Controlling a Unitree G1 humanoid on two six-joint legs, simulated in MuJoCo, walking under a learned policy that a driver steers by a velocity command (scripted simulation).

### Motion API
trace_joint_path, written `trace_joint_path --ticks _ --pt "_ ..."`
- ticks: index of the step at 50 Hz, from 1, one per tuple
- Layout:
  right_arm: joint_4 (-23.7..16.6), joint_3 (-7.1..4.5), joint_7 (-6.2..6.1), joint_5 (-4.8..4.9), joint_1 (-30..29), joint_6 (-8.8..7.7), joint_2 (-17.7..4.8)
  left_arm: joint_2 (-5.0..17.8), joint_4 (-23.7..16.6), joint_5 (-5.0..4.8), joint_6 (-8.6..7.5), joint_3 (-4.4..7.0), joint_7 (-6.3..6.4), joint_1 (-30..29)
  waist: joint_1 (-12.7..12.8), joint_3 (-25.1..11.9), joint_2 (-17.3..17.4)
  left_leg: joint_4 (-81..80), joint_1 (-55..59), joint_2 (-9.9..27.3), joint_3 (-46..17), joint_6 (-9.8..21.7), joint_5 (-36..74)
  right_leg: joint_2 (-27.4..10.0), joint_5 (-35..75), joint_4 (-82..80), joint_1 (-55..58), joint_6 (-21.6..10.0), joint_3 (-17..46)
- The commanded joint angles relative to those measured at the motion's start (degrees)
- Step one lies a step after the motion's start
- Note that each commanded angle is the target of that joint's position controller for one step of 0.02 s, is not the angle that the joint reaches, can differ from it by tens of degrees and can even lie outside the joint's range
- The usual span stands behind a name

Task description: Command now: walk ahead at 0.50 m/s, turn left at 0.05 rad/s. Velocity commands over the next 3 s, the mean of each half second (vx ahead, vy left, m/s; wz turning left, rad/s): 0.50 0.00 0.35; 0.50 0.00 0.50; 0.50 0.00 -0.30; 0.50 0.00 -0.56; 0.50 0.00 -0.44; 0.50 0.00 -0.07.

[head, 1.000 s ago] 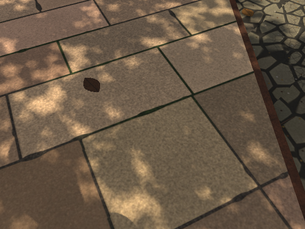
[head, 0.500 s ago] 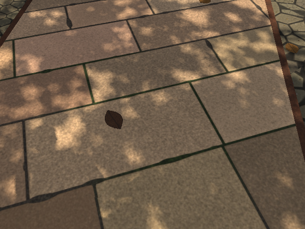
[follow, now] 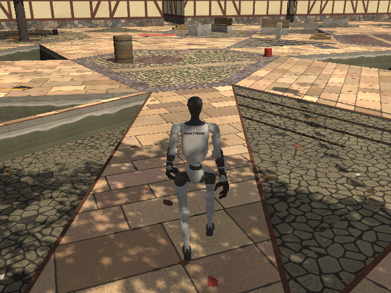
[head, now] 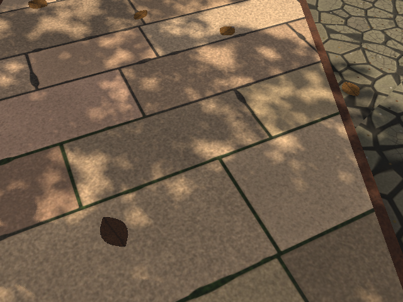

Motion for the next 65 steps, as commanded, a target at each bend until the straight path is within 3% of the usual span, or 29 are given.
trace_joint_path --ticks 1,3,4,5,6,7,8,9,11,16,21,28,30,32,33,34,35,37,39,44,50,54,57,60,61,62,63,64,65 --pt "-0.3 -1.45 -0.71 -0.41 4.3 -0.13 -8.2 3.6 -5.3 -0.07 -1.36 0.54 0.2 -6.3 0.5 4.2 6.1 2.1 2.0 17.8 -7.4 6.5 36.5 1.8 -3.2 -3.5 -1.7 -1.8 -1.1" --pt "-0.7 -1.71 -0.92 -0.6 1.8 0.02 -9.4 4.8 -4.2 -0.16 -2.06 1.14 0.72 -1.0 3.7 1.7 6.7 9.1 2.0 17.7 -7.4 5.5 50.0 4.6 -7.9 -6.3 6.8 -3.5 -1.6" --pt "-0.9 -1.84 -0.77 -0.53 0.7 0.16 -10.0 5.9 -1.9 -0.1 -2.56 1.78 1.21 6.2 6.7 -2.0 6.3 16.9 0.9 16.5 -7.0 4.8 53.9 6.4 -7.9 -9.0 15.3 -4.5 -2.2" --pt "-1.5 -1.63 -0.56 0.09 -0.7 0.19 -9.5 8.0 1.1 0.77 -3.31 2.7 1.85 16.4 10.9 -7.7 4.4 28.4 -6.5 14.0 -5.6 3.8 46.6 3.9 -4.4 -11.5 30.2 -6.1 0.2" --pt "-4.0 -0.57 -0.07 1.77 0.7 0.06 -5.7 14.0 2.0 2.51 -3.73 4.2 2.64 25.1 12.3 -16.3 -3.3 47.1 -22.2 8.8 -2.9 1.9 22.9 -11.8 -10.3 -12.9 47.5 -9.7 18.2" --pt "-3.4 -0.55 -0.25 2.84 6.9 0.57 -3.4 16.4 1.8 2.05 -3.05 4.84 1.92 24.4 9.0 -21.5 -11.2 62.1 -36.2 0.8 -3.9 1.1 -15.9 -23.0 -10.3 -19.5 54.4 -14.8 39.1" --pt "-3.4 -2.03 -0.55 1.21 1.3 1.29 -8.6 11.9 0.8 0.44 -2.45 3.94 1.62 18.5 7.6 -13.7 -1.1 64.5 -39.0 5.3 -8.7 1.9 -10.4 -19.2 -17.0 -21.1 46.0 -12.1 33.9" --pt "-4.6 -2.05 -0.14 0.87 -2.6 1.17 -7.6 8.0 -0.1 -0.01 -2.62 2.8 1.47 12.9 6.0 -5.8 0.1 62.2 -39.2 7.3 -8.6 1.9 -5.1 -16.9 -17.0 -24.1 36.6 -10.1 25.5" --pt "-4.8 -2.17 0.48 -0.16 -4.0 2.09 -5.6 4.7 0.3 -0.13 -3.29 1.83 1.74 10.5 3.6 -0.4 -1.0 58.2 -36.0 10.0 -7.9 1.3 -0.9 -12.4 -10.6 -27.5 27.3 -6.5 14.5" --pt "-7.2 -2.31 2.06 -0.74 -8.1 4.65 -3.6 5.6 2.5 -0.67 -5.15 1.92 2.42 15.7 1.8 0.8 -1.6 55.7 -40.1 11.4 -6.1 -0.4 5.8 -10.4 0.6 -29.5 26.1 -5.2 2.8" --pt "-11.5 -1.73 3.05 -0.55 -18.9 4.68 -3.6 5.5 3.4 -0.39 -5.25 1.59 2.64 19.0 3.3 3.3 -1.5 42.0 -43.8 10.9 -3.2 -1.3 15.1 -8.4 8.0 -29.4 28.4 -4.7 -4.9" --pt "-15.7 -1.36 3.75 -1.09 -26.5 4.49 -4.7 8.6 4.8 -0.13 -3.93 2.18 3.78 23.3 4.4 3.1 -2.4 27.4 -38.4 6.6 3.8 2.9 10.1 -11.4 29.7 -22.5 39.7 -4.2 -11.2" --pt "-14.8 -2.1 3.28 -1.22 -22.0 4.58 -6.2 10.4 4.5 0.06 -3.09 2.73 4.08 22.4 2.0 -0.1 -4.1 27.0 -32.4 2.9 5.6 5.4 3.5 -11.8 44.9 -13.4 42.1 -4.0 -12.5" --pt "-11.4 -3.65 2.5 -1.48 -10.0 3.83 -8.8 11.9 3.5 -0.08 -1.89 3.18 3.64 21.1 -3.1 -7.0 -2.6 20.8 -17.5 -0.6 4.6 8.4 2.3 -11.4 41.0 6.9 37.9 -3.1 -13.2" --pt "-9.7 -5.4 1.68 -2.26 -2.6 3.5 -13.8 10.7 1.8 -0.3 -1.83 2.85 3.3 20.5 -6.4 -12.1 2.9 17.0 -4.0 7.3 -7.4 11.5 -2.4 -9.4 22.4 24.2 25.8 -1.1 -13.3" --pt "-11.5 -6.83 1.37 -1.31 -5.8 4.08 -20.0 5.1 -3.0 -1.1 -2.43 2.07 2.05 21.1 -1.3 -15.8 17.6 10.6 12.7 23.5 -40.9 20.9 -1.3 4.7 -29.0 46.8 -1.5 2.9 -8.7" --pt "-11.9 -6.66 1.02 -0.38 -4.0 5.01 -19.7 9.4 -5.1 -0.61 -3.3 2.53 1.66 13.7 -3.9 -15.3 6.5 5.5 11.3 24.5 -44.5 21.1 1.2 4.2 -26.4 48.9 -8.7 2.5 3.4" --pt "-11.3 -5.05 0.34 0.31 -9.5 4.58 -13.7 8.1 -5.3 -1.28 -4.48 1.99 1.64 12.3 0.9 -3.4 0.0 4.4 -3.0 21.1 -30.4 16.2 12.0 -1.4 -17.6 38.9 -7.2 1.8 4.8" --pt "-11.9 -3.99 -0.06 0.85 -13.0 3.38 -11.0 7.6 -4.7 0.87 -2.57 1.99 1.73 14.3 4.6 -2.2 0.0 3.7 -10.9 15.5 -22.4 13.2 21.0 -3.0 -16.6 32.2 0.1 2.9 5.4" --pt "-11.5 -4.24 0.44 1.16 -7.9 1.7 -13.7 6.8 -7.8 1.4 0.37 1.68 0.93 8.7 4.0 -1.2 2.8 2.0 -13.6 11.6 -19.4 11.7 25.3 -2.6 -10.7 22.1 -2.0 5.6 3.5" --pt "-9.7 -2.98 0.42 0.79 -1.1 1.0 -11.9 6.7 -10.2 0.41 0.26 0.94 0.11 -0.3 -0.4 -0.2 5.4 0.9 -4.0 11.4 -14.2 5.3 33.7 -1.8 1.7 7.9 -5.9 3.3 1.1" --pt "-8.5 -2.26 -0.2 -0.24 1.2 0.79 -11.7 6.6 -12.2 -0.06 -0.22 0.27 -0.45 -5.8 -2.0 2.1 5.6 0.3 2.1 13.6 -11.4 4.7 36.7 0.4 1.6 1.0 -6.7 0.3 -0.7" --pt "-8.0 -1.98 -0.95 -0.95 -1.0 0.59 -12.6 7.2 -12.1 -0.34 -0.64 0.33 -0.63 -3.6 0.6 2.0 6.1 3.6 3.4 15.1 -7.6 3.5 50.8 4.2 -3.4 -3.7 0.7 -2.9 -1.9" --pt "-8.0 -2.23 -1.51 -1.49 -3.4 0.84 -14.6 10.1 -6.8 -0.17 -1.05 1.82 0.52 13.1 8.1 -6.3 7.4 24.1 3.9 15.1 -4.5 1.9 69.0 9.7 -8.6 -7.0 17.6 -6.7 -3.1" --pt "-8.9 -2.13 -1.49 -0.89 -5.3 0.8 -14.8 11.6 -4.3 0.73 -1.43 2.59 0.99 21.9 12.7 -10.2 5.7 37.6 -4.8 13.7 -2.8 1.3 58.4 6.1 -6.2 -10.0 30.6 -9.1 1.7" --pt "-11.6 -1.24 -0.88 1.05 -2.4 0.35 -11.1 19.1 -3.7 1.74 -1.25 4.81 1.52 27.8 11.9 -16.8 -6.1 62.4 -25.2 5.3 0.8 -1.9 28.0 -9.8 -6.1 -10.1 48.0 -17.7 26.8" --pt "-12.2 -1.65 -0.24 -0.17 -2.6 -0.17 -12.3 17.3 -3.5 -0.52 -0.54 4.54 0.69 23.5 8.3 -18.5 -7.6 72.5 -38.2 -1.8 -6.1 -1.9 -11.3 -15.3 -2.0 -18.7 50.8 -21.9 47.3" --pt "-13.6 -1.37 0.13 -1.08 -6.3 -0.4 -12.2 16.2 -4.6 -1.69 -0.36 4.37 0.33 17.7 6.3 -10.2 -2.9 72.6 -42.9 3.2 -10.6 -1.3 -7.3 -13.7 -8.9 -19.9 43.5 -20.7 40.3" --pt "-14.5 -1.21 0.51 -0.88 -9.3 -0.9 -12.6 12.8 -5.4 -1.4 -0.2 3.58 0.25 14.6 5.7 -4.9 1.5 69.2 -43.2 5.8 -9.9 -1.5 -3.5 -12.1 -9.5 -22.2 35.7 -19.0 34.3"
Next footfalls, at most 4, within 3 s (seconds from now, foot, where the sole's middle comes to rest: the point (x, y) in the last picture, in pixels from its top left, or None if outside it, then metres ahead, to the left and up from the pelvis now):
0.10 right None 0.23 -0.11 -0.78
0.66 left None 0.47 0.12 -0.78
1.22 right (156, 207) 0.83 0.14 -0.78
1.72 left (96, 161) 1.06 0.39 -0.78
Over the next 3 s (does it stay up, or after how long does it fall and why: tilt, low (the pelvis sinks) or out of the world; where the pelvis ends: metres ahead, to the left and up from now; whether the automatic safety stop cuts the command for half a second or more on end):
stays up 1.59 0.18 0.00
